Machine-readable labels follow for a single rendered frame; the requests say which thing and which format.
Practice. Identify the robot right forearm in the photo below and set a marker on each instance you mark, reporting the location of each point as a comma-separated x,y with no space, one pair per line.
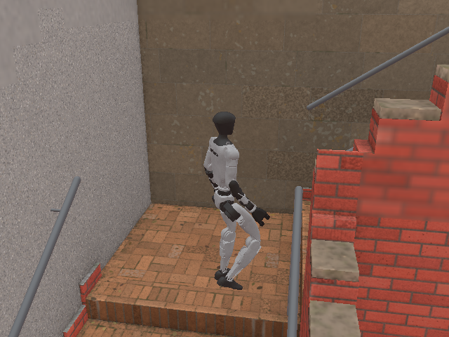
235,189

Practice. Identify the robot left forearm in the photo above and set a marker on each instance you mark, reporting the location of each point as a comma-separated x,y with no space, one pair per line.
211,179

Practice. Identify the robot torso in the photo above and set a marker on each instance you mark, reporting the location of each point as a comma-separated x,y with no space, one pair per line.
223,194

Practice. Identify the robot right upper arm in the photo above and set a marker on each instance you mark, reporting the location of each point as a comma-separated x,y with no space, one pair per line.
232,156

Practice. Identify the robot left upper arm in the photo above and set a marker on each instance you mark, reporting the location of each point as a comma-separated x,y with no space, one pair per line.
208,163

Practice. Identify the humanoid robot head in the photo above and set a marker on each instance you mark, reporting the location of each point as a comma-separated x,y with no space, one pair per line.
224,123

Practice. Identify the right robot hand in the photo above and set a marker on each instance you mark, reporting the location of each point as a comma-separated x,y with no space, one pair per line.
259,214

